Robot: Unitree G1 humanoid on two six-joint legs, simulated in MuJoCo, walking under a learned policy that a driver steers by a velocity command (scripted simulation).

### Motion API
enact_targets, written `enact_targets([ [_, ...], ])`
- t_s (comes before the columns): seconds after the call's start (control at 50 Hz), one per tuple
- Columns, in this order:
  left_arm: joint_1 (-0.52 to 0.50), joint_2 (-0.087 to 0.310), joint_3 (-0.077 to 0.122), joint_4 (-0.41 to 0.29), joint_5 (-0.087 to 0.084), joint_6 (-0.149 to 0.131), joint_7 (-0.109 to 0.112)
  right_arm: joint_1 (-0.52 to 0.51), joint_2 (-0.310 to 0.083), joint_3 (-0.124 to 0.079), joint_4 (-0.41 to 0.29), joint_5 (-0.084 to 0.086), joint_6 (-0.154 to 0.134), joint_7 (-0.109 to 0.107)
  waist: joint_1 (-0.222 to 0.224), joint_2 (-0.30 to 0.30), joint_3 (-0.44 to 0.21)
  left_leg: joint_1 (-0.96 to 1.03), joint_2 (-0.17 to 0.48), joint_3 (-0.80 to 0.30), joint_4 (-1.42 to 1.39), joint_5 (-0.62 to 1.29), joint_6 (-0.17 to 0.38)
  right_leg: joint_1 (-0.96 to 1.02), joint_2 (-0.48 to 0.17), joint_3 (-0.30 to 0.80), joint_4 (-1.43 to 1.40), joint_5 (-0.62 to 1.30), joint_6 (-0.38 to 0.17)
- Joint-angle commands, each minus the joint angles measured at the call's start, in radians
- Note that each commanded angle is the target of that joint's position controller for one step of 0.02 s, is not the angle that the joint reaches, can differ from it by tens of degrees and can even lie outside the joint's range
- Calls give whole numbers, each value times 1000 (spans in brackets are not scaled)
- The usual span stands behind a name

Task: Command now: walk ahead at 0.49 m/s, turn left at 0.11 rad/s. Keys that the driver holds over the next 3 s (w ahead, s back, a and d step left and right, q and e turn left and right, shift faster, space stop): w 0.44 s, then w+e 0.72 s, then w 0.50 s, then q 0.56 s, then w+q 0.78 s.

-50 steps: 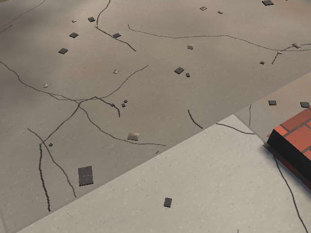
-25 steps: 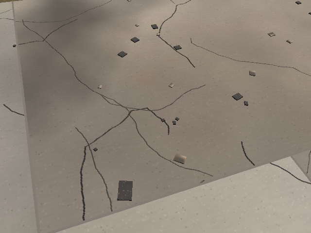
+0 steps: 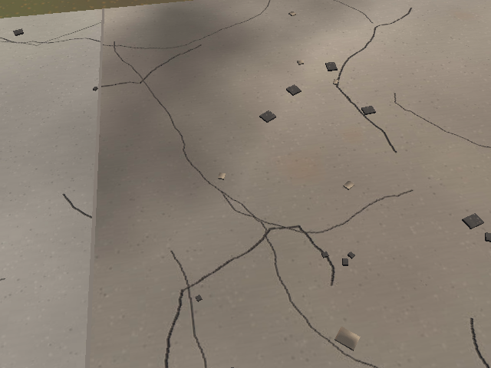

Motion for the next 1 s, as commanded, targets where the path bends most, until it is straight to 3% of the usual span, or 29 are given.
enact_targets([
  [0.02, 18, 66, 6, -30, 7, -10, -6, 29, -65, -22, -67, -6, -7, -6, -23, -76, -44, -183, 126, -22, -32, 73, -5, 142, -277, 332, -281, 18, -183],
  [0.06, 54, 95, 12, -8, 1, -12, -3, 2, -50, -17, -84, -12, 1, -10, -24, -82, -18, -214, 143, 3, -113, 113, -25, 111, -271, 266, -310, 96, -197],
  [0.12, 103, 131, 20, 10, -5, -2, 11, -126, -50, -12, -131, -23, -3, -12, 8, -66, 1, -272, 150, 26, -310, 267, -50, 133, -259, 204, -323, 157, -185],
  [0.18, 155, 144, 19, 28, -17, 9, 19, -240, -35, -3, -161, -17, -11, -3, 47, -75, 11, -217, 113, 63, -525, 415, -54, 147, -225, 136, -309, 170, -144],
  [0.26, 230, 154, 19, 61, -25, 25, 20, -357, -48, -1, -204, -1, -16, 17, 86, -87, 37, -209, 84, 72, -648, 412, -47, 249, -272, 154, -268, 127, -134],
  [0.32, 229, 170, 25, 70, -24, 43, 25, -364, -80, -9, -228, 0, -26, 33, 59, -102, 31, -182, 68, 72, -709, 303, -7, 347, -322, 177, -198, 189, -111],
  [0.34, 211, 180, 28, 67, -23, 49, 26, -319, -98, -18, -219, -2, -30, 35, 25, -111, 5, -105, 47, 89, -729, 274, 8, 355, -319, 169, -143, 294, -99],
  [0.36, 191, 176, 25, 61, -20, 54, 27, -211, -129, -36, -188, -5, -31, 32, -36, -105, -60, 48, 17, 115, -752, 268, 31, 341, -280, 133, -13, 447, -77],
  [0.38, 182, 146, 12, 46, -8, 55, 28, -25, -189, -62, -139, -8, -31, 24, -112, -77, -184, 316, 64, 66, -728, 295, 75, 227, -225, 87, 213, 444, -45],
  [0.4, 258, 52, -19, 15, 5, 40, 24, 127, -299, -88, -117, -31, -26, 17, -118, 129, -351, 721, 323, -308, -733, 263, 203, -139, -94, 12, 613, 94, 20],
  [0.42, 305, 24, -31, 33, -13, 15, 18, 165, -262, -79, -99, -20, -19, 23, -107, 269, -442, 837, 424, -654, -889, 132, 292, -360, -14, 110, 825, -432, 36],
  [0.44, 229, 140, -1, 19, -38, 0, 14, 100, -188, -56, -108, -13, -19, 24, -105, 170, -300, 728, 388, -562, -913, 79, 239, -457, -82, 162, 906, -399, 19],
  [0.46, 149, 154, 4, -1, -48, -3, 14, 14, -150, -44, -128, -13, -17, 22, -83, 101, -192, 579, 354, -396, -928, 132, 197, -459, -132, 142, 888, -304, 9],
  [0.48, 112, 137, 5, -4, -39, 4, 19, -59, -122, -35, -136, -18, -18, 26, -51, 27, -119, 436, 310, -286, -969, 205, 173, -415, -170, 126, 826, -226, 15],
  [0.52, 136, 103, 12, 5, -27, 37, 26, -114, -89, -27, -130, -28, -31, 32, 2, 52, -66, 285, 255, -150, -1043, 265, 141, -312, -210, 139, 746, -138, 24],
  [0.56, 158, 68, 11, 9, -31, 60, 27, -103, -104, -35, -104, -34, -43, 31, 22, 48, -47, 236, 246, -64, -1084, 343, 153, -300, -204, 149, 728, -89, 36],
  [0.6, 115, 72, 18, -9, -30, 69, 31, -79, -115, -41, -81, -40, -47, 22, 17, 29, -17, 245, 243, 6, -1097, 415, 149, -364, -194, 181, 672, -9, 44],
  [0.66, 44, 66, 24, -37, -22, 63, 25, -62, -124, -41, -60, -39, -42, 6, 4, 23, 0, 281, 227, 97, -1106, 456, 120, -405, -172, 183, 515, 149, 47],
  [0.72, -54, 46, 15, -72, -16, 59, 7, -45, -141, -42, -46, -33, -37, -7, -31, 15, 26, 303, 221, 167, -1121, 448, 95, -380, -164, 118, 356, 258, 41],
  [0.78, -149, 29, 6, -123, -16, 58, -11, 17, -153, -45, -13, -26, -22, -15, -71, 1, 60, 418, 256, 199, -1095, 485, 89, -433, -163, 81, 269, 239, 25],
  [0.84, -215, 28, 4, -180, -20, 58, -33, 45, -167, -50, 2, -18, 5, -18, -82, 4, 73, 534, 294, 223, -1025, 589, 81, -475, -150, 30, 227, 126, 3],
  [0.9, -168, 59, 22, -207, -23, 62, -48, 6, -206, -59, -16, -13, 26, -30, -24, 57, 5, 550, 293, 273, -858, 1025, 50, -305, -70, -67, 218, -22, -46],
  [0.92, -83, 88, 38, -195, -25, 65, -47, -6, -219, -63, -23, -13, 34, -36, 26, 79, -49, 534, 285, 286, -731, 1169, 40, -184, -29, -91, 220, -64, -70],
  [0.94, 65, 139, 67, -163, -28, 66, -39, -27, -226, -64, -31, -9, 38, -39, 110, 69, -127, 459, 254, 303, -532, 1163, 14, 35, 7, -86, 149, -12, -106],
  [0.96, 229, 227, 104, -129, -22, 74, -16, -28, -215, -57, -54, -14, 29, -40, 181, -22, -221, 219, 205, 302, -232, 867, -28, 349, -93, 108, 96, 5, -166],
  [0.98, 217, 326, 115, -135, -24, 71, -5, 84, -40, -4, -99, -48, -6, -13, 50, -276, -308, -252, -12, 206, 128, -183, -86, 708, -362, 663, 47, -42, -356],
  [1.0, 269, 255, 96, -147, -14, 64, -3, -12, -121, -15, -120, -7, -56, 7, 123, -187, -429, -378, -34, -17, 243, -240, -68, 778, -419, 885, -99, -128, -400],
])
